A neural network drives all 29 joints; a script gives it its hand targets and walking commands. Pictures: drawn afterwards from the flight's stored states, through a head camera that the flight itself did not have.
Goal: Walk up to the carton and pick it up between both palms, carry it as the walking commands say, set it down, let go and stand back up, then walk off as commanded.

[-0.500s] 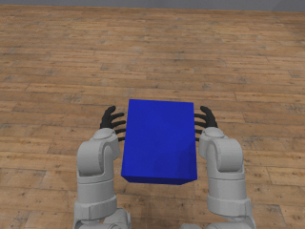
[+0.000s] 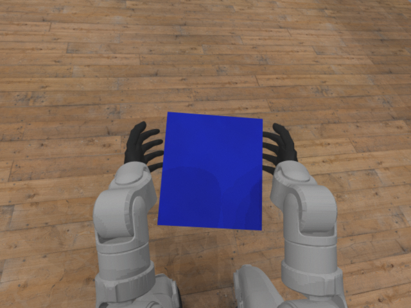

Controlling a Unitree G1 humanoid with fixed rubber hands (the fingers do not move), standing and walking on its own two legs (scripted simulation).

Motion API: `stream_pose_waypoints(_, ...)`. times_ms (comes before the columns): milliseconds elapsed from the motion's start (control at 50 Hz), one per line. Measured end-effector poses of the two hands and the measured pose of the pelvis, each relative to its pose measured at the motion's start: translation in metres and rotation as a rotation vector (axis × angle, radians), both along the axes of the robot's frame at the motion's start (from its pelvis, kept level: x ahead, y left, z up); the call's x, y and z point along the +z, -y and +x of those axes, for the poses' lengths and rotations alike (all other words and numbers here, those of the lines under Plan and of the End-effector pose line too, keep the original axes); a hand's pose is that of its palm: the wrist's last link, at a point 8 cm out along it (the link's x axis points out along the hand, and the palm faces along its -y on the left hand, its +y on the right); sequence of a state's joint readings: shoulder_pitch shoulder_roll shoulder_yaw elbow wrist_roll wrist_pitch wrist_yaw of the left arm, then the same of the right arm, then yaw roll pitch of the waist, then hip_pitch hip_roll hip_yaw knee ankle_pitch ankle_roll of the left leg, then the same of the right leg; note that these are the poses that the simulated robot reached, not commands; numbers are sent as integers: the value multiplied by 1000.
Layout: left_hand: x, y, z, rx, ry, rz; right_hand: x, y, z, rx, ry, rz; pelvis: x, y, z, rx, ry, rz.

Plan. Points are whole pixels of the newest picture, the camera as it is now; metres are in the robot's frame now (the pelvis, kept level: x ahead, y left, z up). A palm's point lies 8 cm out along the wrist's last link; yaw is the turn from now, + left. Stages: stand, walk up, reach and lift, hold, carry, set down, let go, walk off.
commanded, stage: carry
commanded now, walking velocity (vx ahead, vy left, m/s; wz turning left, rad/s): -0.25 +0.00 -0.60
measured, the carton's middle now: (208, 176) +0.35 +0.02 +0.01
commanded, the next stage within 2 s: none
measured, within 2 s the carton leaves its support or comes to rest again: neither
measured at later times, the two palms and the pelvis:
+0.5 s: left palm (220, 302) +0.13 +0.01 +0.08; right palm out of the picture +0.06 -0.23 +0.07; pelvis -0.21 -0.02 -0.01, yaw -16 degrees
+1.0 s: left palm out of the picture -0.07 -0.01 +0.09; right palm out of the picture -0.20 -0.23 +0.10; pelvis -0.40 +0.03 -0.02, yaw -32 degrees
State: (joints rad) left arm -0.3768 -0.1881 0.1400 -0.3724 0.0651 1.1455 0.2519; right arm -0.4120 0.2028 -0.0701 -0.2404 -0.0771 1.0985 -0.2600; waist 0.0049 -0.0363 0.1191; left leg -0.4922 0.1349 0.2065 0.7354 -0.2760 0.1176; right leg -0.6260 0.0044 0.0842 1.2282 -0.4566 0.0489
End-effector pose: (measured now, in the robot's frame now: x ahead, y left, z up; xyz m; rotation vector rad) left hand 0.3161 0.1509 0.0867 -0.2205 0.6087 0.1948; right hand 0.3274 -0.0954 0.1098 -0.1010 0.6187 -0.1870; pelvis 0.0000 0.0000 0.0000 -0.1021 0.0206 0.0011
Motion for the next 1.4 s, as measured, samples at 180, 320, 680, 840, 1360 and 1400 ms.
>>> stream_pose_waypoints(180,8,57,-67,-142,10,48,1,56,-102,-140,15,34,-11,9,-74,-130,70,41)
stream_pose_waypoints(320,-11,110,-139,-221,-22,139,-29,106,-191,-218,13,107,-35,30,-146,-190,92,117)
stream_pose_waypoints(680,-32,116,-243,-381,-65,62,-43,102,-337,-386,-87,41,-13,-16,-277,-346,-7,83)
stream_pose_waypoints(840,-2,123,-304,-458,12,24,-11,103,-415,-454,1,21,-7,-32,-333,-445,40,45)
stream_pose_waypoints(1360,-31,167,-509,-787,-52,83,-46,100,-688,-803,-64,62,-20,-106,-519,-731,23,86)
stream_pose_waypoints(1400,-32,155,-523,-801,-64,95,-40,88,-704,-798,-70,68,-16,-116,-530,-757,31,64)
